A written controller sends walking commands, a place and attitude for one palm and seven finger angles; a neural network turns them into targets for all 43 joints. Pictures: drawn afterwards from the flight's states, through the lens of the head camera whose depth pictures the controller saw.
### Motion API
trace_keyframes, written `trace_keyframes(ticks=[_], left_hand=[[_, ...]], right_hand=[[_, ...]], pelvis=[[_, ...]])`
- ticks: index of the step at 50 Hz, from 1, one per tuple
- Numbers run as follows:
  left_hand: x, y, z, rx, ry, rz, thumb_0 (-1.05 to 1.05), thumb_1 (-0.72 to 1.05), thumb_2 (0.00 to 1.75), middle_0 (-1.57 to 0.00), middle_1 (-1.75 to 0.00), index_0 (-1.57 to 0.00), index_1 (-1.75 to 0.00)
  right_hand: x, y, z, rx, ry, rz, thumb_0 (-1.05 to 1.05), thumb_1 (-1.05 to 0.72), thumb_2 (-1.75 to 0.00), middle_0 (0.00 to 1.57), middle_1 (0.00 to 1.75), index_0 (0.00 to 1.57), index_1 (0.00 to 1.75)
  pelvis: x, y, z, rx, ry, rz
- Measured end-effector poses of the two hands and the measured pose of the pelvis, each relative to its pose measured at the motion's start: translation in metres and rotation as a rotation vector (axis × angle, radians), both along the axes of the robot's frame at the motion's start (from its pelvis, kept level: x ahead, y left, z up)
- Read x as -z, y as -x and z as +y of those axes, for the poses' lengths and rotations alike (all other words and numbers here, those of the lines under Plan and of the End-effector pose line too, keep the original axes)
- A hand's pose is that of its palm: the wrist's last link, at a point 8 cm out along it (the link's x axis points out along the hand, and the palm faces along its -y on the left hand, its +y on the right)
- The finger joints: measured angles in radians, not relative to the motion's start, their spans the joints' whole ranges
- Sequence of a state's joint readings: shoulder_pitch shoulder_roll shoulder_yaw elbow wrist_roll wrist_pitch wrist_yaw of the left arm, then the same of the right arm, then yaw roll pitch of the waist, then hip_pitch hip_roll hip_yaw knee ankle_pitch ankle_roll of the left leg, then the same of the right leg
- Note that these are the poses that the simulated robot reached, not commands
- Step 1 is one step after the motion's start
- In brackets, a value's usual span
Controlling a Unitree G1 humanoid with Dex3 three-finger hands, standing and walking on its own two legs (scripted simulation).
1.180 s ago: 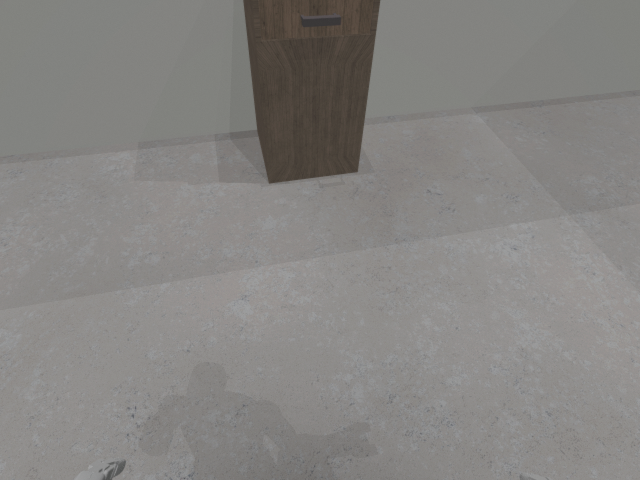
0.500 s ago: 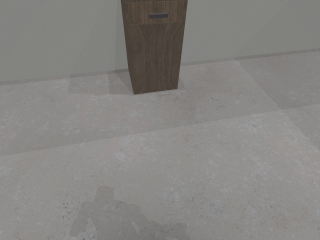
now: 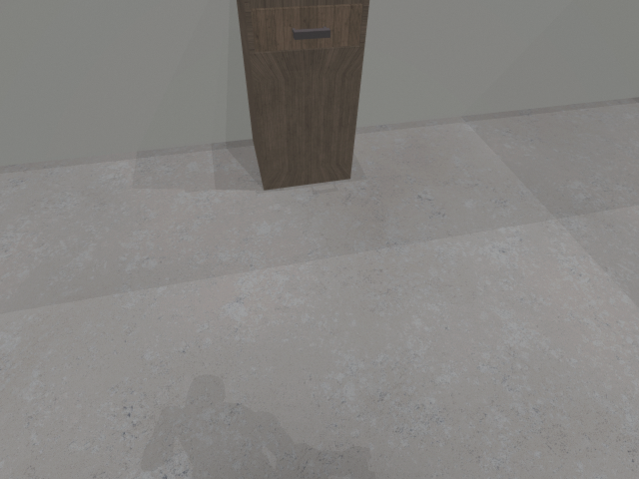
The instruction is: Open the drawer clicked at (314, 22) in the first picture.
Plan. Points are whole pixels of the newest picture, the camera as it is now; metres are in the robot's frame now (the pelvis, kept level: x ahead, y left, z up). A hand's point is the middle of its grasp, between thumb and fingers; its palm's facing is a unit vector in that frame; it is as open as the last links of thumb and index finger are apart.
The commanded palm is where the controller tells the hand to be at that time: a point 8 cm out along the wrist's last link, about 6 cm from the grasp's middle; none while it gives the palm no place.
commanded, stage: look at it before walking up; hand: left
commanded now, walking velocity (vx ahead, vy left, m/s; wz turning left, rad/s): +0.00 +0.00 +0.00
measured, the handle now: (310, 31) +1.54 +0.11 -0.04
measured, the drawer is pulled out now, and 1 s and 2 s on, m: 0.00 0.00 0.00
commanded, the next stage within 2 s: walk to a spot facing it in 0.36 s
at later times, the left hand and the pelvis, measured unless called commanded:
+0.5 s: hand out of the picture +0.08 +0.25 -0.16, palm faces -0.03 -0.94 -0.34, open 7.4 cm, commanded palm none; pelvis +0.01 +0.00 +0.00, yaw +0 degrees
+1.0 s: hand out of the picture +0.07 +0.14 -0.17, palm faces -0.13 -0.98 -0.16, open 7.4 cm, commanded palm none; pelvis +0.11 -0.03 +0.00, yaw -11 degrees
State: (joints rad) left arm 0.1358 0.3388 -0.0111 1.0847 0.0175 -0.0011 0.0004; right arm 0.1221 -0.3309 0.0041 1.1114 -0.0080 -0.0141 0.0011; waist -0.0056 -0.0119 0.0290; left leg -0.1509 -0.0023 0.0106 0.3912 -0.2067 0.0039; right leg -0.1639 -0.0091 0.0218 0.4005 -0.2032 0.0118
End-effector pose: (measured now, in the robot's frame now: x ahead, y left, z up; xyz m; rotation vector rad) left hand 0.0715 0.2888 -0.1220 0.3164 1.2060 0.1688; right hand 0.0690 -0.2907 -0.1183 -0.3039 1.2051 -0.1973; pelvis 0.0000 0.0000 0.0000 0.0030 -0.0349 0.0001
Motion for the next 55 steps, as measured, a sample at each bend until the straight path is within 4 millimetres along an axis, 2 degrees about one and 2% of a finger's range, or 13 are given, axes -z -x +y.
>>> trace_keyframes(ticks=[12,27,31,35,40,42,45,49,52,55], left_hand=[[0.001,0.006,0.003,-0.011,-0.005,0.029,0.01,0.9,0.9,-0.2,-0.3,-0.2,-0.3],[0.001,0.001,0.0,-0.017,-0.009,0.028,0.01,0.9,0.9,-0.2,-0.3,-0.2,-0.3],[0.01,0.006,-0.012,-0.011,0.024,0.07,0.01,0.9,0.9,-0.2,-0.3,-0.2,-0.3],[0.021,0.009,-0.032,0.006,0.062,0.13,0.01,0.9,0.9,-0.2,-0.3,-0.2,-0.3],[0.032,-0.004,-0.065,0.022,0.094,0.148,0.01,0.9,0.9,-0.2,-0.3,-0.2,-0.3],[0.031,-0.005,-0.077,0.0,0.106,0.134,0.01,0.9,0.9,-0.2,-0.3,-0.2,-0.3],[0.026,-0.001,-0.09,-0.007,0.124,0.178,0.01,0.9,0.9,-0.2,-0.3,-0.2,-0.3],[0.019,0.0,-0.1,0.011,0.148,0.279,0.0,0.9,0.9,-0.2,-0.3,-0.2,-0.3],[0.017,-0.011,-0.098,0.021,0.155,0.33,0.01,0.9,0.9,-0.2,-0.3,-0.2,-0.3],[0.021,-0.034,-0.088,0.021,0.154,0.351,0.01,0.9,0.9,-0.2,-0.3,-0.2,-0.3]], right_hand=[[0.0,-0.003,-0.001,-0.003,0.004,0.011,0.0,-0.91,-0.9,0.21,0.3,0.2,0.3],[0.001,-0.014,0.002,-0.008,-0.003,-0.001,0.0,-0.91,-0.9,0.21,0.3,0.2,0.3],[0.01,-0.008,0.011,0.026,-0.033,-0.001,0.0,-0.91,-0.9,0.21,0.3,0.2,0.3],[0.024,0.006,0.016,0.097,-0.077,0.011,0.0,-0.91,-0.9,0.21,0.3,0.2,0.3],[0.047,0.031,0.013,0.176,-0.119,0.096,0.0,-0.91,-0.9,0.21,0.3,0.2,0.3],[0.046,0.032,0.013,0.181,-0.127,0.146,0.0,-0.91,-0.9,0.21,0.3,0.2,0.3],[0.037,0.012,0.013,0.195,-0.134,0.139,0.0,-0.91,-0.9,0.2,0.3,0.2,0.3],[0.024,-0.037,0.015,0.225,-0.145,0.041,0.01,-0.91,-0.9,0.2,0.3,0.2,0.3],[0.017,-0.08,0.02,0.231,-0.15,-0.034,0.01,-0.91,-0.9,0.2,0.3,0.2,0.3],[0.014,-0.126,0.027,0.216,-0.147,-0.09,0.0,-0.91,-0.9,0.2,0.3,0.2,0.3]], pelvis=[[-0.001,-0.003,0.0,-0.001,0.0,0.003],[0.0,-0.009,-0.001,0.008,-0.001,0.007],[0.005,-0.019,-0.002,0.046,-0.003,0.012],[0.011,-0.034,-0.009,0.099,-0.012,0.017],[0.023,-0.056,-0.026,0.126,0.006,0.009],[0.021,-0.065,-0.03,0.132,0.01,0.01],[0.013,-0.082,-0.032,0.155,0.007,0.015],[0.004,-0.106,-0.031,0.19,0.0,0.032],[0.002,-0.127,-0.026,0.216,0.002,0.041],[0.005,-0.153,-0.019,0.234,0.008,0.044]])
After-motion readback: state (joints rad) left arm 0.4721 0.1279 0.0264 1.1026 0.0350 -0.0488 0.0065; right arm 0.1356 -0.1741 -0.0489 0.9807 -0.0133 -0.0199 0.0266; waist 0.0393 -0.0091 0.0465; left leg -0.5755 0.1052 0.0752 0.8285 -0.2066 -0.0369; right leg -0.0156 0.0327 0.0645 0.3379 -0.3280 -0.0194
